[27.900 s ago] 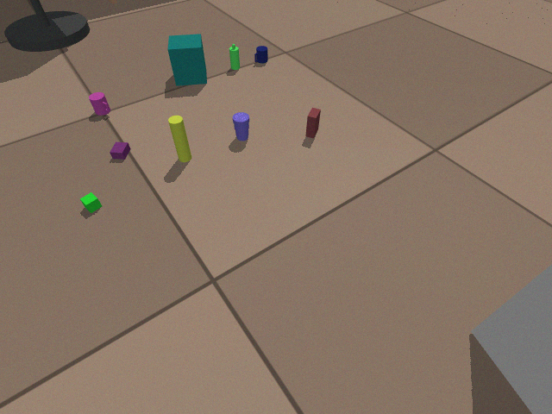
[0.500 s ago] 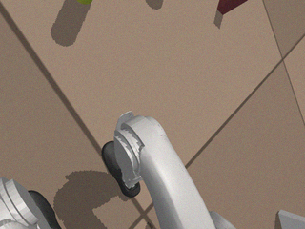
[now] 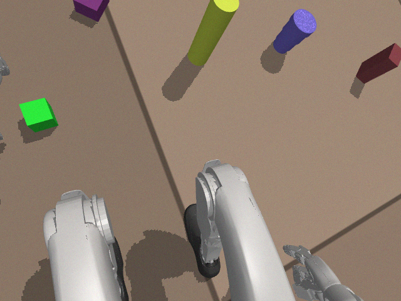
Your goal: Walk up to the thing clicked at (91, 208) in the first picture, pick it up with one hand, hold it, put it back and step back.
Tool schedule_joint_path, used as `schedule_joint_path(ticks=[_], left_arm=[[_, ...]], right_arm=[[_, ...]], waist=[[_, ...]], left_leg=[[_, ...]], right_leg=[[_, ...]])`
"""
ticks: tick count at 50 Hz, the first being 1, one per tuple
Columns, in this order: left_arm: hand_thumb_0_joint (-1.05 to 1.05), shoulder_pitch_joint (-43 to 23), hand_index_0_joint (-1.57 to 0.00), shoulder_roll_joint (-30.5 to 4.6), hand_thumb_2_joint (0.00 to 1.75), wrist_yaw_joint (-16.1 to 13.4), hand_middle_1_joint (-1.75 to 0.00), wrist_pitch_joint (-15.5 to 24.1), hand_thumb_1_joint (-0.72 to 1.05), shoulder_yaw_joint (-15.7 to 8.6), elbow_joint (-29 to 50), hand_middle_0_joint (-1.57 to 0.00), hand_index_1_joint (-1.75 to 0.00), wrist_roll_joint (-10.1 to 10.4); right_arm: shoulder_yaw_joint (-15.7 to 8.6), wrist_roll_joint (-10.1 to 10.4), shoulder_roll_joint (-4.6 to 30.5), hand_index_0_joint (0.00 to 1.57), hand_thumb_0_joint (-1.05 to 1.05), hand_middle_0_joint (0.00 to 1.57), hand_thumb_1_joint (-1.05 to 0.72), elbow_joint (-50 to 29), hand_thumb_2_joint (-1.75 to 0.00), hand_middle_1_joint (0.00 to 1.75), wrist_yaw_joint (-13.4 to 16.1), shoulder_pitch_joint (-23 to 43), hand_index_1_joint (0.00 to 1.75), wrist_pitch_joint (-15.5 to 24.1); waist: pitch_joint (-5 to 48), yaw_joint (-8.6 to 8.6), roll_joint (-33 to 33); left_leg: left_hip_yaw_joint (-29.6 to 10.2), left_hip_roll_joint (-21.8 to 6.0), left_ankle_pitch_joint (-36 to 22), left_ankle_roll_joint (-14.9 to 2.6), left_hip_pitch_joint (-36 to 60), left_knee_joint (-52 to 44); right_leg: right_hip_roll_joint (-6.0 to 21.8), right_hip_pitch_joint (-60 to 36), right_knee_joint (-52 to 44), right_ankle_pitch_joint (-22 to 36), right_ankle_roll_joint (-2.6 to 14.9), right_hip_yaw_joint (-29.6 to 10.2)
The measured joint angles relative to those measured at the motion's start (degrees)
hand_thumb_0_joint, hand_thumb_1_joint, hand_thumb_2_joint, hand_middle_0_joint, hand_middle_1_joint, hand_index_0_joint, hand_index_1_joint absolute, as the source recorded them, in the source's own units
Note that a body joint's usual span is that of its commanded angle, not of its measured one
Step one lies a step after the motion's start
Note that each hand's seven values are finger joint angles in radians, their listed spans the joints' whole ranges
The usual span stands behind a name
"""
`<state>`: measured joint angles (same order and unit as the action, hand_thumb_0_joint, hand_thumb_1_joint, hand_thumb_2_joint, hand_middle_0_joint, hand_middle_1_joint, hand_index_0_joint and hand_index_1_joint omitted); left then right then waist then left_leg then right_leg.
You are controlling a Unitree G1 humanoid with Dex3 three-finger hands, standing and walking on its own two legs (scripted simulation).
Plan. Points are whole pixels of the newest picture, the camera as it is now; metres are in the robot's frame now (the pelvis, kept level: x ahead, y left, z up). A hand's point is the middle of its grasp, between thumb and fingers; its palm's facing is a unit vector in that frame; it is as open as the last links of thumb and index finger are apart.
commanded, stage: withdraw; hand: left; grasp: from above
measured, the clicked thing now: (39, 115) +0.55 +0.27 -0.33
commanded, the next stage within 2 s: home in 0.22 s
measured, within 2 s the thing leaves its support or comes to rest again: neither
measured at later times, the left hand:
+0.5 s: hand out of the picture +0.53 +0.30 -0.16, palm faces -0.36 -0.09 -0.93, open 12.6 cm
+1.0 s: hand out of the picture +0.34 +0.27 +0.05, palm faces -0.16 -0.76 -0.63, open 7.6 cm
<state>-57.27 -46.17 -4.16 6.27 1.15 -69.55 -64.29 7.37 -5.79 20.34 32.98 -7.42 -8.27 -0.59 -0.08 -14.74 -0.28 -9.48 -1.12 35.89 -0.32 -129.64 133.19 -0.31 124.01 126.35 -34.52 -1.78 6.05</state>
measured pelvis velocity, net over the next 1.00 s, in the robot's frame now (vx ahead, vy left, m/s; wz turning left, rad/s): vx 0.02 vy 0.00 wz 0.11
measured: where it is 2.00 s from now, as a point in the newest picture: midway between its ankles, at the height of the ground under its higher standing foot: (161, 269)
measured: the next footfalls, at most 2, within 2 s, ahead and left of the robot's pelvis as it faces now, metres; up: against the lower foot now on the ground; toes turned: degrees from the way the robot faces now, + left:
none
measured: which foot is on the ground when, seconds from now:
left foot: down 0.00-1.00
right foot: down 0.00-1.00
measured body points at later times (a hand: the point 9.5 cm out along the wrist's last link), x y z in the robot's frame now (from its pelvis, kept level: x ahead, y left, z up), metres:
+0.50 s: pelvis +0.01 +0.00 -0.02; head +0.27 +0.07 +0.34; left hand +0.55 +0.30 -0.11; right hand +0.03 -0.26 -0.11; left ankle +0.09 +0.13 -0.32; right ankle +0.13 -0.13 -0.32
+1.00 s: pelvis +0.02 +0.00 +0.15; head +0.18 +0.05 +0.57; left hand +0.35 +0.31 +0.09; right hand +0.23 -0.24 +0.05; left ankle +0.09 +0.13 -0.32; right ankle +0.12 -0.13 -0.32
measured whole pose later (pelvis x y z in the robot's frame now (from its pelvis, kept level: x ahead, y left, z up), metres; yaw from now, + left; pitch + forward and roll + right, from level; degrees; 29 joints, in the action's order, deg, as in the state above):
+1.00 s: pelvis +0.02 +0.00 +0.15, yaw +6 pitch +31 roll -6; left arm -16.5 -24.6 -1.6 -10.0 -1.6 -27.3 -22.9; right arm -1.2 1.1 16.0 32.6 -0.2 -5.5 -0.5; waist 11.7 -3.9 -2.0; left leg -4.8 -0.9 35.8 0.0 -101.1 105.2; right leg 1.4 97.5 101.6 -35.5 -1.6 3.3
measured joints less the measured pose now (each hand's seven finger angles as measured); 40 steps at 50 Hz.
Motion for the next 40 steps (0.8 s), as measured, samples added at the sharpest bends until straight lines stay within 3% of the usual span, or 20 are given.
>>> schedule_joint_path(ticks=[5, 11, 17, 21, 24, 27, 30, 35, 40], left_arm=[[0.0, -3.3, -0.18, -1.5, 0.94, -3.3, -0.93, 2.3, -0.44, 1.2, -4.5, -0.2, -0.94, -3.3], [0.0, -7.6, -0.2, -2.2, 0.93, -7.7, -0.92, 2.5, -0.43, 2.6, -10.9, -0.21, -0.93, -5.3], [0.0, -8.4, -0.25, -3.6, 0.89, -10.6, -0.89, 1.9, -0.37, -1.9, -11.6, -0.25, -0.88, -7.8], [0.0, -4.6, -0.26, -2.8, 0.87, -11.0, -0.82, 0.4, -0.31, -5.6, -5.6, -0.26, -0.82, -6.7], [0.0, -1.7, -0.25, -1.2, 0.88, -10.0, -0.76, -1.3, -0.24, -6.9, -1.4, -0.25, -0.76, -3.9], [0.0, 0.9, -0.24, 0.8, 0.89, -7.4, -0.7, -3.2, -0.14, -6.8, 2.2, -0.25, -0.7, 0.5], [0.0, 5.4, -0.23, 3.7, 0.9, -3.8, -0.65, -5.0, -0.02, -6.3, 7.7, -0.24, -0.65, 6.4], [0.0, 15.7, -0.22, 9.0, 0.91, 1.9, -0.55, -8.4, 0.24, -4.7, 18.9, -0.23, -0.55, 18.2], [0.0, 25.4, -0.22, 13.4, 0.9, 5.2, -0.43, -10.9, 0.54, -3.4, 29.4, -0.22, -0.43, 27.9]], right_arm=[[0.4, -0.4, -0.5, 0.2, 0.0, 0.2, -0.92, 1.2, -0.9, 0.3, 2.0, 0.7, 0.3, -0.1], [1.5, -1.2, -1.7, 0.2, 0.0, 0.2, -0.92, 3.0, -0.9, 0.3, 2.7, 0.1, 0.3, 0.4], [2.7, -1.8, -2.8, 0.2, 0.0, 0.2, -0.92, 2.1, -0.9, 0.3, 2.0, -2.5, 0.3, 0.8], [2.3, -1.5, -3.6, 0.21, 0.0, 0.21, -0.91, 1.4, -0.89, 0.3, 1.2, -5.0, 0.3, 0.0], [1.4, -0.8, -4.3, 0.21, 0.0, 0.21, -0.91, 1.7, -0.89, 0.3, 0.7, -6.1, 0.3, -0.8], [-0.2, 0.0, -4.8, 0.21, 0.0, 0.21, -0.9, 2.3, -0.89, 0.3, 0.7, -6.6, 0.3, -1.6], [-2.3, 1.0, -4.8, 0.21, 0.0, 0.21, -0.9, 2.4, -0.89, 0.3, 0.7, -6.8, 0.3, -2.4], [-5.3, 3.4, -3.8, 0.21, 0.0, 0.21, -0.9, 2.2, -0.89, 0.3, 1.7, -5.7, 0.3, -3.5], [-7.4, 4.9, -2.9, 0.2, 0.0, 0.21, -0.91, 0.9, -0.89, 0.3, 3.4, -2.9, 0.3, -3.3]], waist=[[0.1, -1.0, 2.1], [-0.6, -2.67, 2.6], [-2.8, -4.46, 1.9], [-2.5, -4.2, 0.9], [-0.9, -3.13, -0.1], [1.7, -1.46, -1.3], [4.6, 0.81, -2.8], [9.1, 4.94, -4.1], [10.3, 8.16, -3.5]], left_leg=[[0.1, 0.6, -1.0, 0.34, -1.5, 0.6], [0.4, 0.7, -0.7, -0.06, -4.2, 2.6], [0.2, 0.6, 0.0, -0.32, -6.3, 4.6], [0.3, 0.5, 0.8, -0.22, -6.4, 4.6], [0.6, 0.3, 1.4, -0.1, -5.5, 3.6], [1.1, 0.2, 2.1, -0.07, -3.8, 1.6], [1.7, 0.1, 2.7, -0.19, -1.2, -1.2], [3.4, -0.3, 3.3, -0.63, 5.3, -7.6], [4.2, -0.3, 2.4, -0.56, 12.8, -14.5]], right_leg=[[0.4, 1.5, 1.0, 0.5, 0.16, -0.1], [0.3, 4.0, 3.0, 0.2, -0.36, -0.6], [0.1, 5.8, 4.5, -0.4, -0.59, -0.5], [0.0, 6.2, 4.8, -1.1, -0.84, -0.7], [0.1, 5.6, 4.0, -1.7, -0.92, -0.9], [0.2, 4.3, 2.4, -2.3, -0.77, -1.2], [0.3, 1.9, -0.2, -3.0, -0.69, -1.6], [0.6, -4.0, -5.9, -3.6, -0.75, -2.7], [0.8, -11.2, -12.4, -2.8, -0.56, -3.0]])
